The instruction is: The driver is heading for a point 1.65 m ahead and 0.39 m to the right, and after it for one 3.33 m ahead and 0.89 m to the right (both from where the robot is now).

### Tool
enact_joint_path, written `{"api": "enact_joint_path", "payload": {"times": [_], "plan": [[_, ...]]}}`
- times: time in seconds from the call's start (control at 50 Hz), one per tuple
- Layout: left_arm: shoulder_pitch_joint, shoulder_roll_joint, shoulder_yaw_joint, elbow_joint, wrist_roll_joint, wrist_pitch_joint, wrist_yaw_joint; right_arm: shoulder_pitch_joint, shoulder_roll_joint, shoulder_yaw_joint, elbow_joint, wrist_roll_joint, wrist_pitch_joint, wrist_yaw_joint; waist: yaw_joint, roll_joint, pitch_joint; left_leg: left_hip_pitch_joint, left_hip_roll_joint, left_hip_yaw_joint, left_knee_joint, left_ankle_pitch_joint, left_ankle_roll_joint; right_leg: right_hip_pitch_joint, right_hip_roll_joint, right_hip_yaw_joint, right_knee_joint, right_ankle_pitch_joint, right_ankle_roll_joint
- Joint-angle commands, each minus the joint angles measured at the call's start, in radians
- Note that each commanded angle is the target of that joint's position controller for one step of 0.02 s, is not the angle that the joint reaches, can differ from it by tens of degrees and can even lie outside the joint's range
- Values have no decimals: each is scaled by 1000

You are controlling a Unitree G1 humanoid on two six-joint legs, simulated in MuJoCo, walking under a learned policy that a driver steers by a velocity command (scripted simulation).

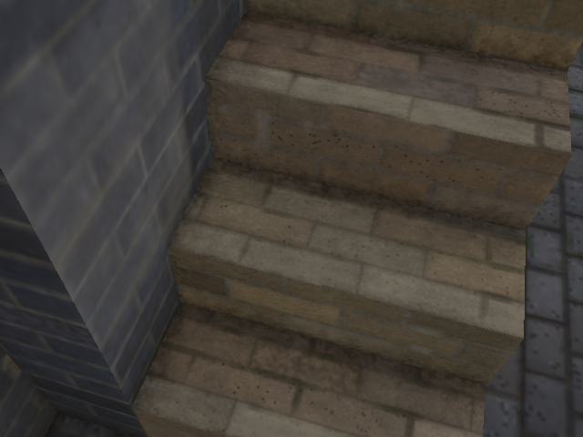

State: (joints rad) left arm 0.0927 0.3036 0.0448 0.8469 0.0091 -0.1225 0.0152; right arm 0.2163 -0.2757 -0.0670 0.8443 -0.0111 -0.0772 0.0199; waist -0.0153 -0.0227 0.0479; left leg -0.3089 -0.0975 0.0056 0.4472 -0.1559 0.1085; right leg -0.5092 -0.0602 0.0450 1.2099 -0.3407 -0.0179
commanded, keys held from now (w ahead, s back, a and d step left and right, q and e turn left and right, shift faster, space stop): q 0.28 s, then e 0.72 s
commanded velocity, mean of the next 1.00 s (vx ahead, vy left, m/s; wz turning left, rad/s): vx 0.06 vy -0.02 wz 0.00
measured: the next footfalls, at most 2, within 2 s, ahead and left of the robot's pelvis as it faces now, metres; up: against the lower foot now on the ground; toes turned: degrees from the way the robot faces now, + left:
right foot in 0.54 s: +0.36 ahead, -0.24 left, +0.21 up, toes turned +8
left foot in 1.38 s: +0.40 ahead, +0.22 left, +0.20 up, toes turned -24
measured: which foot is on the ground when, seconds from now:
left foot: down 0.00-0.58, up 0.60-1.00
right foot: up 0.00-0.52, down 0.54-1.00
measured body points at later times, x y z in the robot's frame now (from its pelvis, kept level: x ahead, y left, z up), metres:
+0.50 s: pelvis +0.17 -0.09 +0.00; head +0.20 -0.06 +0.45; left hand +0.38 +0.16 -0.05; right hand +0.26 -0.36 -0.11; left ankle +0.05 +0.05 -0.74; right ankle +0.28 -0.24 -0.50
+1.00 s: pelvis +0.27 -0.13 +0.18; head +0.31 -0.17 +0.63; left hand +0.43 +0.10 +0.10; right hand +0.46 -0.35 +0.08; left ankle +0.31 +0.03 -0.36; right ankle +0.32 -0.24 -0.53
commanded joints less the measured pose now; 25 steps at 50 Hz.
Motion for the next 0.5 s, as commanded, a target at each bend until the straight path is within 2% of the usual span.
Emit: {"api": "enact_joint_path", "payload": {"times": [0.02,0.04,0.06,0.08,0.1,0.12,0.14,0.16,0.18,0.2,0.22,0.24,0.26,0.28,0.3,0.32,0.34,0.36,0.38,0.4,0.42,0.44,0.46,0.48,0.5], "plan": [[25,78,15,-79,43,30,13,-100,-175,-29,-103,-4,-24,-23,82,-9,-130,39,247,-213,-135,844,138,-21,-7,-5,-118,96,37],[-4,59,8,-96,48,38,18,-85,-191,-34,-109,5,-18,-33,70,21,-140,22,206,-165,-112,892,109,-19,28,-34,-186,153,43],[-38,49,2,-115,44,44,24,-65,-196,-35,-113,12,-8,-45,57,47,-158,21,185,-147,-90,895,83,-16,57,-44,-270,198,53],[-8,17,-9,-100,39,64,33,-42,-191,-35,-106,9,11,-60,52,137,-209,58,192,-152,-54,901,69,-21,87,-64,-193,190,81],[6,26,-10,-85,32,78,32,-2,-161,-23,-109,-11,28,-72,31,160,-234,107,235,-216,-49,832,83,-111,81,-49,-67,150,103],[44,71,5,-73,28,118,36,81,-180,-22,-120,-37,34,-82,-29,160,-266,279,362,-402,6,938,97,-316,97,-9,311,12,126],[14,69,4,-101,35,148,39,133,-202,-18,-103,-23,41,-92,-44,151,-279,389,436,-477,12,874,119,-528,97,42,594,-105,122],[-76,29,-12,-159,32,154,41,157,-212,-15,-93,-8,50,-101,-49,140,-222,428,442,-471,-16,747,116,-680,96,62,700,-143,105],[-153,-3,-28,-201,27,150,44,210,-195,-8,-71,1,56,-111,-66,140,-159,460,418,-454,-18,658,95,-788,96,44,789,-153,91],[-218,-7,-40,-261,18,134,48,222,-157,2,-69,17,59,-123,-58,80,-119,433,358,-387,-31,568,53,-781,72,40,661,-90,85],[-272,-7,-45,-301,14,119,48,218,-129,12,-80,15,65,-124,-68,71,-94,378,297,-359,-44,501,32,-722,78,6,568,-53,85],[-288,-20,-52,-327,12,105,50,200,-123,12,-99,0,79,-125,-69,98,-86,355,271,-354,-36,530,34,-698,96,-32,568,-36,103],[-273,-32,-59,-357,10,97,48,165,-145,8,-136,-11,87,-132,-52,140,-106,329,262,-352,-33,583,47,-659,107,-46,571,-22,123],[-256,-25,-58,-377,5,85,47,146,-137,9,-134,-11,110,-146,-18,214,-125,320,276,-362,-11,741,84,-620,127,-60,667,-91,135],[-191,-2,-56,-387,-5,82,44,124,-161,5,-154,-10,122,-157,14,217,-144,340,304,-352,-3,760,84,-628,105,-29,656,-104,143],[-151,15,-52,-380,-7,88,44,137,-171,3,-165,-9,127,-165,6,219,-146,407,340,-367,13,774,84,-690,103,-28,707,-154,153],[-147,13,-55,-391,-7,93,44,154,-167,5,-166,0,129,-170,-4,193,-129,442,366,-368,23,740,73,-747,85,-4,705,-186,158],[-161,3,-60,-405,-7,98,43,183,-159,8,-160,9,130,-174,-22,166,-111,462,379,-370,27,696,65,-787,80,9,700,-203,161],[-196,-25,-72,-431,-11,98,41,206,-154,11,-149,18,133,-180,-41,168,-94,474,395,-375,18,678,59,-832,79,27,719,-239,164],[-201,-54,-81,-470,-11,98,37,221,-159,13,-139,31,138,-186,-29,220,-83,471,425,-386,39,670,49,-885,49,112,751,-349,139],[-207,-43,-83,-488,-14,103,39,239,-196,-2,-138,39,132,-187,-46,164,-87,509,459,-380,12,657,39,-939,67,133,784,-316,136],[-230,-49,-86,-512,-11,103,39,244,-209,-9,-131,44,131,-188,-47,151,-66,506,469,-372,-2,622,31,-968,56,133,776,-329,137],[-274,-76,-103,-566,2,98,34,250,-215,-9,-119,69,140,-184,-35,147,-67,473,410,-318,-29,492,16,-946,33,75,607,-335,147],[-315,-131,-129,-615,17,92,18,240,-217,-10,-120,73,149,-192,-23,191,-84,395,413,-344,-107,493,20,-829,-32,74,439,-381,97],[-335,-135,-137,-641,23,91,-5,198,-222,-14,-134,62,170,-200,3,183,-118,295,375,-272,-187,504,21,-617,-26,0,289,-351,62]]}}
Velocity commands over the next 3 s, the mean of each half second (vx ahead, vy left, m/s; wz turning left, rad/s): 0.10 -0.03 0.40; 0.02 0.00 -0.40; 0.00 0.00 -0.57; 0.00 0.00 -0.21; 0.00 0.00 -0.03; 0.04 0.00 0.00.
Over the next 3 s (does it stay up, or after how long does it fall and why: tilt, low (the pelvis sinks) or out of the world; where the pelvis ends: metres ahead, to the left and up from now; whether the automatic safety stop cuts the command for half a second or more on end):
stays up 0.14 0.12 0.01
